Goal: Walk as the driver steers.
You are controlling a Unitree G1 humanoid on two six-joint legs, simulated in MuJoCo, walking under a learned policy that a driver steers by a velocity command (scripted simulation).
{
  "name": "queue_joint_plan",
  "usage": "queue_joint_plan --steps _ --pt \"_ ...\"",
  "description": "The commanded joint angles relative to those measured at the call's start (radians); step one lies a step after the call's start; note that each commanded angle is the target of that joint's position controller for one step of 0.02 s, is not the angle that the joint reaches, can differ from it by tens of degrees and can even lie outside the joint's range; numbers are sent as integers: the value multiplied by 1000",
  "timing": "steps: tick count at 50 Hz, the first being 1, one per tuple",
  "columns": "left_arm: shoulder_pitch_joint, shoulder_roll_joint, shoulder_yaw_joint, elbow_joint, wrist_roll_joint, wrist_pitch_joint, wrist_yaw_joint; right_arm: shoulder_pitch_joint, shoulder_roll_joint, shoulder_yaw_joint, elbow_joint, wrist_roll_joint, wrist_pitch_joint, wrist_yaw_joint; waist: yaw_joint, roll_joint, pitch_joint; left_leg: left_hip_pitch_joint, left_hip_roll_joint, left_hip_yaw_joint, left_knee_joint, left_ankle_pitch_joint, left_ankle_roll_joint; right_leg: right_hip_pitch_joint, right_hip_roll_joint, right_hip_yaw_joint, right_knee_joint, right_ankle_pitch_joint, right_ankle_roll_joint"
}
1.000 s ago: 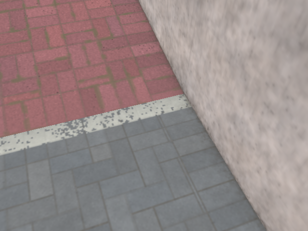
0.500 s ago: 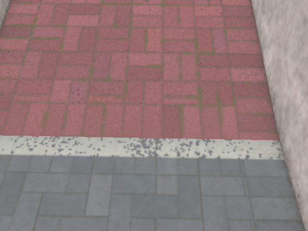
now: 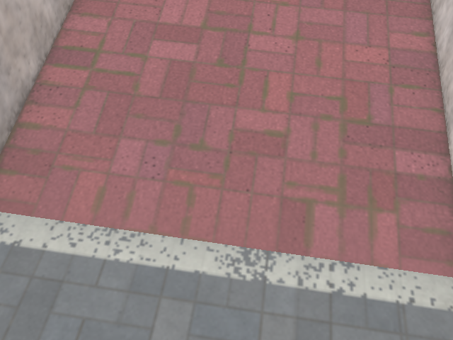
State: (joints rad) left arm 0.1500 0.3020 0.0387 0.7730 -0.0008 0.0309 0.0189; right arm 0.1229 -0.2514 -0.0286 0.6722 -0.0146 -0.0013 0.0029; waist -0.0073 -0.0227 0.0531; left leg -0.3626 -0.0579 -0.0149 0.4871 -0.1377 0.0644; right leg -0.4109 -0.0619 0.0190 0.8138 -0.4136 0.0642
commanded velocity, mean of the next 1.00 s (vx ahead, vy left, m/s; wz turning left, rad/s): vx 0.09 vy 0.00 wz -0.09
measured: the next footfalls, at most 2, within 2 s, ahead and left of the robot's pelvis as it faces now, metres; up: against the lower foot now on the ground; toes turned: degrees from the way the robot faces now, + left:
right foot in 0.10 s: +0.05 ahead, -0.13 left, +0.00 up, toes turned -2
left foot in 0.42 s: +0.19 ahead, +0.11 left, +0.00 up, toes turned -1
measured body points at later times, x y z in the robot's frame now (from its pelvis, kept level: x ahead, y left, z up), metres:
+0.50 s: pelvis +0.11 -0.01 +0.00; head +0.13 +0.00 +0.45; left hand +0.15 +0.26 -0.13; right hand +0.28 -0.26 -0.10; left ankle +0.15 +0.11 -0.73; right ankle +0.01 -0.13 -0.73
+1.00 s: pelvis +0.06 -0.03 -0.01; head +0.08 -0.06 +0.44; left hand +0.18 +0.25 -0.12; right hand +0.17 -0.34 -0.13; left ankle +0.15 +0.11 -0.73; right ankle +0.03 -0.12 -0.74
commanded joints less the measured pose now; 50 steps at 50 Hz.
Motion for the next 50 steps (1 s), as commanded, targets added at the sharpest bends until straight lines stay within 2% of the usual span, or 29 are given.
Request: queue_joint_plan --steps 1,3,5,6,7,8,9,11,13,15,16,18,20,21,22,23,25,27,30,32,34,38,40,41,43,46,48,49,50 --pt "49 102 25 -41 -4 -16 -5 11 -209 -61 -32 13 -6 -10 -5 183 -131 44 258 -309 -264 -439 153 105 34 -51 -78 5 -35" --pt "88 84 23 -16 -2 -33 -12 1 -199 -59 -20 30 -6 -11 28 154 -89 -18 247 -305 -261 -513 129 190 45 -74 -210 62 -82" --pt "181 68 19 27 7 -51 -16 -25 -147 -46 -15 32 -11 -13 78 103 -61 -118 181 -243 -169 -507 75 324 30 -40 -356 66 -139" --pt "248 106 23 38 15 -61 -10 -55 -68 -24 -30 22 -18 -12 91 -47 -59 -224 94 -144 76 -422 15 403 -134 184 -486 -20 -195" --pt "226 213 50 30 22 -65 -16 -73 -78 -31 -64 26 -37 -11 75 -243 12 -362 -27 34 256 -373 -41 353 -308 482 -630 -113 -301" --pt "174 184 43 5 37 -79 -11 -89 -148 -54 -56 23 -48 -15 72 -175 65 -364 23 -42 394 -378 -51 303 -329 509 -654 7 -336" --pt "131 148 35 -1 29 -89 -4 -42 -156 -62 -36 23 -50 -13 33 -153 50 -366 37 -61 452 -329 -57 325 -290 414 -623 152 -311" --pt "100 114 26 -4 2 -92 -1 -5 -135 -61 -1 11 -37 -13 20 -125 14 -354 67 -47 451 -255 -84 392 -224 264 -585 430 -262" --pt "97 82 15 5 3 -84 5 -16 -73 -44 14 11 -31 -6 19 -99 -31 -218 72 -5 334 -159 -103 367 -149 109 -540 688 -224" --pt "127 105 22 20 3 -70 7 -58 -37 -28 10 15 -29 3 47 -117 -65 -90 56 33 197 -95 -105 347 -111 38 -502 791 -209" --pt "152 124 28 30 2 -63 6 -72 -48 -30 7 18 -28 6 60 -127 -75 -51 46 44 156 -80 -104 348 -117 42 -491 810 -215" --pt "158 140 33 40 -8 -52 5 -65 -75 -36 11 25 -25 8 55 -131 -80 15 38 49 65 -37 -87 344 -139 69 -474 792 -225" --pt "155 129 30 52 -21 -51 2 -24 -97 -44 32 15 -26 3 21 -99 -78 150 34 41 -119 141 -50 310 -123 78 -438 705 -190" --pt "176 117 26 61 -7 -60 -2 6 -146 -56 38 8 -25 -9 14 -60 -108 269 92 -26 -125 320 -24 272 -94 61 -403 656 -147" --pt "212 89 16 54 24 -77 -8 46 -218 -72 41 -3 -20 -23 34 44 -194 443 199 -123 -11 636 34 182 -38 22 -337 488 -94" --pt "254 32 -2 67 24 -80 -8 59 -161 -59 70 -1 -7 -26 45 132 -269 506 248 -172 29 652 122 143 -12 -3 -317 294 -45" --pt "176 56 0 61 14 -62 -5 -13 -94 -41 75 13 7 -19 37 120 -178 387 219 -179 -1 464 119 134 3 -9 -345 160 -20" --pt "179 87 8 74 14 -36 4 -56 -108 -43 77 10 -3 -6 41 85 -125 302 168 -135 16 464 82 181 9 -14 -381 266 -20" --pt "204 103 12 97 10 -12 16 -43 -116 -47 118 17 -25 6 42 56 -152 289 140 -95 40 538 59 254 1 -17 -383 361 -26" --pt "187 80 6 105 9 -4 15 -58 -109 -45 142 16 -26 2 42 53 -151 301 143 -89 42 521 55 256 -4 -9 -394 366 -31" --pt "132 99 11 88 1 1 16 -66 -149 -60 153 15 -19 -12 25 48 -134 321 153 -85 38 496 57 215 8 -5 -375 350 -38" --pt "77 84 17 50 -8 12 28 -19 -194 -85 179 15 4 -52 1 112 -155 350 274 -173 -39 396 130 107 50 -11 -207 165 -32" --pt "57 79 25 36 -10 24 29 -7 -199 -87 180 2 5 -67 -23 204 -159 304 402 -272 -135 337 219 41 63 -15 93 -226 -20" --pt "50 92 35 30 -17 29 25 -6 -205 -87 176 -7 -1 -71 -30 186 -150 263 447 -289 -174 297 249 3 37 18 258 -307 -17" --pt "95 79 41 37 -27 37 20 -127 -199 -83 157 4 -12 -78 42 152 -104 131 397 -176 -217 78 180 40 -28 48 212 -228 -33" --pt "172 77 47 62 -10 38 3 -199 -209 -88 162 25 -2 -75 85 165 -102 17 324 -27 -219 2 112 220 -13 -30 -17 -49 -60" --pt "248 86 60 91 -5 42 -18 -203 -185 -82 171 46 12 -70 117 106 -104 -10 286 59 -99 -99 54 318 39 -86 -246 114 -106" --pt "270 97 66 94 2 42 -22 -149 -136 -75 193 42 23 -64 110 -22 -70 -103 224 134 83 -219 -15 362 27 -9 -347 151 -147" --pt "236 205 82 34 3 35 -5 -105 -83 -61 181 7 37 -56 62 -306 -18 -343 97 193 409 -515 -117 353 -250 428 -492 304 -263"
Keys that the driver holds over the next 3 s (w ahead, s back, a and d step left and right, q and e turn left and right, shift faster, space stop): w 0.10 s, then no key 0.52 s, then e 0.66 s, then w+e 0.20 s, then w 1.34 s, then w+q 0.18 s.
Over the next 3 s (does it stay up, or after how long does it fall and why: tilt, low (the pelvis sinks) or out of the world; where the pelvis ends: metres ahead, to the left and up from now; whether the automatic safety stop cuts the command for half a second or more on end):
stays up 0.77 -0.36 0.01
